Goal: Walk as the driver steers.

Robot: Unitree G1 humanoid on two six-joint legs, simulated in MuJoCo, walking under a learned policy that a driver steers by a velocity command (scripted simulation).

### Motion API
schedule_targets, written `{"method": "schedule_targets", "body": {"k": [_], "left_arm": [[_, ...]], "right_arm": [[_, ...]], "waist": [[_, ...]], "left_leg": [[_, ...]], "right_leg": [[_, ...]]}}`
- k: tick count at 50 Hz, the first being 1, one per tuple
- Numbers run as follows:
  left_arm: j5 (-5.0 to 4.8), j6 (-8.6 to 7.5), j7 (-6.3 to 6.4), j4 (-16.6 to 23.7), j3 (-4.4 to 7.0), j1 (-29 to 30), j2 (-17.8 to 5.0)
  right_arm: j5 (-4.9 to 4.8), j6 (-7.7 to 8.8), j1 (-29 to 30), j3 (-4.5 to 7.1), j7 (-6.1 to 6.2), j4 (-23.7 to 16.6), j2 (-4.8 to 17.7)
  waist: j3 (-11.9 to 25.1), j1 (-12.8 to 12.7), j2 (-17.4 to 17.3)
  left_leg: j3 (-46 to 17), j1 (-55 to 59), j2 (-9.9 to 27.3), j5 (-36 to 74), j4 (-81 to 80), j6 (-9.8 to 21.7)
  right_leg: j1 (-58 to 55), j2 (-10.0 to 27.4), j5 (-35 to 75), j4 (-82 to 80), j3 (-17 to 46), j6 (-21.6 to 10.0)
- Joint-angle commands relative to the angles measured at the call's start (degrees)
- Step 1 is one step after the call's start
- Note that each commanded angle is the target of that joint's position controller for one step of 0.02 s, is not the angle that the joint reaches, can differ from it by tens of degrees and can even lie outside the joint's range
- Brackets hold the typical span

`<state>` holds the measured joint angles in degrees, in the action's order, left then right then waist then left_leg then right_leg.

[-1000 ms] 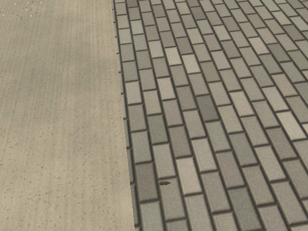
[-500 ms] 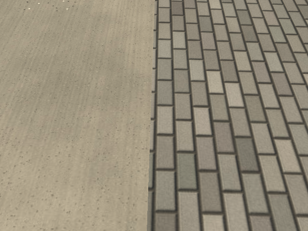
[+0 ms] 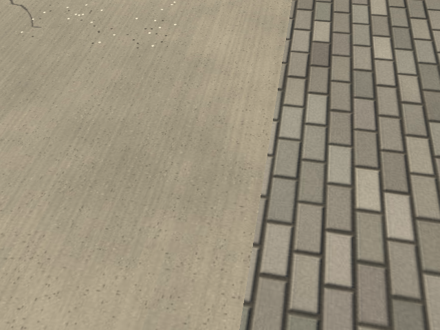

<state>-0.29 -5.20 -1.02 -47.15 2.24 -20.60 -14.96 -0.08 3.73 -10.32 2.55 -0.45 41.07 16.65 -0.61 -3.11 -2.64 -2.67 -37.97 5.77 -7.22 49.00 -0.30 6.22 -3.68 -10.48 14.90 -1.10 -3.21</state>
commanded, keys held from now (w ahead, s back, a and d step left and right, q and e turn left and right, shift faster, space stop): w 0.16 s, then w+e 0.78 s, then w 0.06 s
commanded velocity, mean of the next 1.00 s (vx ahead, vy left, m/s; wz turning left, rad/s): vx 0.50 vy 0.00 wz -0.35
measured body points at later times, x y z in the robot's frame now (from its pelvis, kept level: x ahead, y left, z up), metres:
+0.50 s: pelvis +0.28 +0.06 +0.00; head +0.30 +0.06 +0.45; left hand +0.45 +0.32 -0.11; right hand +0.30 -0.23 -0.12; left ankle +0.26 +0.15 -0.75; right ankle +0.37 -0.13 -0.67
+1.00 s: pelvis +0.55 -0.05 +0.00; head +0.57 -0.08 +0.45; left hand +0.73 +0.17 -0.11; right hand +0.61 -0.37 -0.10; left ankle +0.71 +0.09 -0.68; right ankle +0.52 -0.12 -0.75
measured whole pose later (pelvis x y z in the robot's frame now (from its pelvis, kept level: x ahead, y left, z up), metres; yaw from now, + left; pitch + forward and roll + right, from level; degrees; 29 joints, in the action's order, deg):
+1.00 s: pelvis +0.55 -0.05 +0.00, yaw -25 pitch +2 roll +0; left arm -0.5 -2.7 -0.5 -40.8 3.8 -18.2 -15.6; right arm 0.6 5.7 -6.0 3.3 -0.2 41.7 17.5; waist -2.4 -2.2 -1.6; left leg -4.2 -36.6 6.2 -11.9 53.9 -2.7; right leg 11.5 -6.2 -9.7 20.0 3.6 -5.6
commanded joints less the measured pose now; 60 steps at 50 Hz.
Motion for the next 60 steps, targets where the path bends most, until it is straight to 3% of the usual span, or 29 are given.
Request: {"method": "schedule_targets", "body": {"k": [1,4,7,9,10,11,12,13,14,16,17,19,22,27,32,35,37,38,39,40,41,42,43,44,47,52,57,59,60], "left_arm": [[-0.65,-0.61,0.59,3.2,2.37,1.9,-9.9],[-1.08,0.08,0.72,1.2,2.54,-1.8,-10.6],[-1.21,1.12,1.08,-0.1,2.86,-2.7,-11.2],[-1.16,1.77,1.34,-0.3,3.10,-2.0,-12.1],[-1.01,2.03,1.40,-0.2,2.74,-1.4,-11.5],[-0.01,1.89,1.44,1.2,1.65,-0.9,-9.1],[0.13,0.82,1.14,2.4,-0.51,-8.3,-2.2],[-1.02,-0.13,0.87,1.0,0.29,-7.3,-6.0],[-2.47,-0.45,0.74,2.5,1.69,-2.0,-10.2],[-1.58,0.01,1.06,3.7,1.86,3.4,-9.1],[-1.26,0.89,1.23,3.4,2.18,2.4,-8.4],[-1.41,2.45,1.26,2.6,1.88,0.2,-5.7],[-1.03,3.38,1.47,4.1,2.02,3.0,-4.8],[-0.80,2.59,-0.28,6.8,1.32,11.5,-3.1],[-0.87,2.65,-1.99,11.5,1.07,19.3,-3.1],[-0.81,3.01,-2.59,12.7,2.26,17.0,-5.3],[-1.05,3.26,-1.96,9.8,4.99,3.4,-9.8],[-1.08,3.91,-0.67,7.9,7.00,-5.4,-14.9],[-1.50,3.33,-0.46,8.6,7.46,-2.9,-20.4],[-1.03,2.59,-0.67,9.9,6.01,-4.9,-15.1],[-0.55,1.89,-0.75,9.5,5.14,-2.8,-12.3],[-0.75,1.60,-0.70,9.9,4.67,0.8,-10.9],[-0.66,1.65,-0.56,10.7,4.08,4.6,-9.0],[0.10,1.60,-0.27,11.8,3.60,6.7,-7.9],[-0.18,1.32,0.51,11.9,3.90,7.0,-9.2],[-0.49,1.49,1.65,9.4,3.84,3.0,-9.7],[0.10,1.92,1.85,6.2,3.35,0.2,-9.2],[0.39,2.19,2.01,5.8,3.41,1.8,-9.5],[0.34,2.31,2.15,6.0,3.34,3.5,-9.3]], "right_arm": [[-0.12,1.19,5.2,-0.15,-0.44,-4.6,1.2],[-0.76,1.59,9.9,-0.04,-1.17,-6.3,1.7],[-0.82,1.94,11.7,0.39,-1.97,-7.6,3.0],[-0.54,2.17,7.6,1.26,-1.96,-6.9,4.8],[-0.36,2.22,0.2,2.53,-1.55,-4.8,6.9],[0.35,2.14,-10.2,3.77,-0.87,-2.9,10.6],[1.06,1.64,-15.2,5.07,-0.50,-1.9,16.1],[0.33,1.21,-16.8,3.92,-0.49,-1.7,11.1],[0.06,1.17,-13.0,2.96,-0.31,-1.6,8.6],[0.32,1.44,-5.7,1.90,-0.44,-1.6,5.2],[0.70,2.00,-3.5,1.53,-0.61,-1.5,3.8],[0.86,2.94,-1.7,1.85,-0.80,-0.6,3.6],[1.13,3.60,-1.8,2.55,-0.39,1.2,5.0],[0.73,2.83,-3.5,3.09,0.70,3.1,7.1],[-0.57,0.73,-7.9,3.94,1.06,5.6,9.2],[-1.14,-0.63,-6.8,4.57,1.60,5.5,11.3],[-1.45,-1.42,-5.2,4.48,2.09,4.9,11.7],[-0.28,-0.93,-6.1,3.46,2.20,3.9,9.4],[1.49,0.86,-11.7,0.74,1.07,0.8,0.8],[-0.73,3.20,-5.1,1.43,0.14,0.3,5.8],[-2.65,4.35,0.3,2.04,-0.29,-1.5,8.0],[-1.90,4.89,0.8,1.76,0.02,-1.5,7.2],[-0.33,4.80,0.7,2.11,0.39,-0.8,7.5],[0.18,4.16,-0.6,2.48,0.35,-0.6,7.8],[0.92,2.34,-1.2,2.23,0.41,-0.9,5.8],[0.63,2.27,8.2,0.50,-0.30,-2.7,2.4],[0.44,3.32,10.5,1.04,-1.75,-3.3,4.4],[0.43,3.36,7.0,1.63,-2.11,-2.5,5.7],[0.66,3.36,2.5,2.16,-2.07,-1.1,6.5]], "waist": [[-1.3,0.0,6.2],[-2.2,-1.6,6.3],[-2.5,-0.7,6.7],[0.1,2.3,7.4],[4.7,6.4,6.6],[13.0,10.8,3.7],[22.0,8.6,-10.8],[25.0,10.5,-10.9],[14.4,10.2,-6.6],[4.7,6.8,-2.3],[2.9,4.7,-3.6],[1.6,2.8,-3.5],[-0.6,2.2,-1.2],[-2.7,5.1,0.3],[-5.1,7.6,1.0],[-1.4,4.6,-1.8],[6.2,-3.4,-1.5],[11.6,-6.8,4.9],[16.4,1.0,18.3],[21.4,-4.0,10.9],[13.0,-4.3,8.6],[8.4,-1.5,4.0],[5.2,0.9,2.9],[4.4,2.8,4.2],[2.9,4.4,4.0],[0.8,0.2,6.6],[0.7,-1.2,7.9],[2.1,1.1,8.5],[4.0,3.8,8.0]], "left_leg": [[1.8,3.5,-1.1,10.3,-10.9,-0.4],[1.7,4.0,-2.2,12.5,-16.0,0.3],[1.2,3.6,-2.8,7.2,-19.3,2.4],[2.8,11.5,-4.7,3.5,-21.1,4.1],[3.8,22.6,-5.8,4.2,-22.5,5.7],[-2.8,40.2,1.3,6.6,-19.4,8.8],[-27.7,62.5,16.7,-0.7,-21.9,17.3],[-38.5,61.9,18.5,-9.1,-28.7,18.6],[-29.4,54.1,16.6,-10.7,-30.2,15.6],[-16.6,38.5,11.8,-5.1,-34.2,12.7],[-12.1,33.5,9.9,-2.2,-36.4,11.8],[-6.7,28.4,9.0,2.5,-39.8,12.0],[-0.1,28.1,9.0,9.5,-41.6,12.1],[9.0,31.0,7.3,12.0,-42.4,10.1],[11.6,41.7,10.7,16.9,-38.9,9.1],[14.1,45.2,11.0,40.9,-29.1,7.2],[16.3,40.0,8.2,47.5,-9.7,4.7],[16.4,25.7,5.5,29.3,7.9,2.0],[9.6,-0.4,-7.1,-25.2,27.1,-1.5],[-2.5,-6.8,-6.8,-26.5,32.0,-0.3],[-2.6,-10.5,-4.2,-20.7,30.1,1.1],[-2.4,-8.1,-1.7,-15.8,24.9,1.6],[-2.1,-4.3,-0.1,-13.4,19.9,1.1],[-2.5,-0.3,0.9,-11.5,17.8,0.6],[-0.8,2.9,0.5,-8.4,10.7,-2.2],[1.3,7.7,-2.2,12.0,-11.1,-3.6],[1.5,8.5,-4.0,15.0,-19.3,0.5],[1.6,11.5,-4.8,11.1,-20.2,2.7],[2.8,16.9,-6.3,12.2,-22.2,4.0]], "right_leg": [[3.0,12.7,14.8,-7.1,6.3,-8.5],[-1.0,14.9,13.4,-6.0,7.2,-8.1],[-7.2,17.6,16.6,-2.6,8.3,-6.8],[-8.2,17.3,28.0,3.5,8.1,-5.4],[-5.9,14.6,33.9,12.1,6.5,-4.1],[4.1,11.6,24.8,26.7,4.7,-2.1],[27.4,2.2,-7.3,49.3,1.4,2.1],[34.0,2.0,-22.6,57.7,8.9,2.2],[38.4,5.0,-19.0,60.3,9.1,2.0],[35.8,9.4,-10.4,55.0,6.8,2.3],[32.4,10.9,-7.7,52.8,7.2,2.5],[28.7,11.5,-4.9,51.6,6.9,3.1],[32.3,11.7,1.5,47.0,8.1,3.9],[31.4,10.5,15.0,30.1,3.9,3.2],[34.9,9.3,10.1,22.3,0.3,0.7],[27.6,4.8,1.4,21.5,-4.3,-2.4],[8.1,0.0,2.3,17.3,-5.7,-5.9],[-9.7,6.4,3.1,15.6,6.0,-9.4],[-27.9,20.5,-5.7,10.0,39.1,-20.6],[-30.2,22.9,-10.8,2.6,47.8,-21.1],[-24.4,21.2,-6.1,1.7,39.1,-18.1],[-15.9,18.6,-0.3,1.9,32.2,-15.9],[-8.2,16.3,6.1,1.3,26.7,-14.6],[-3.2,15.0,10.5,0.0,24.0,-14.3],[4.4,13.0,17.2,-2.1,19.4,-14.6],[8.3,8.7,12.6,-2.3,11.4,-10.1],[-0.5,12.4,22.2,4.2,11.5,-7.2],[-3.1,13.3,27.5,8.8,11.4,-5.7],[-3.2,11.7,33.0,13.9,9.9,-4.3]]}}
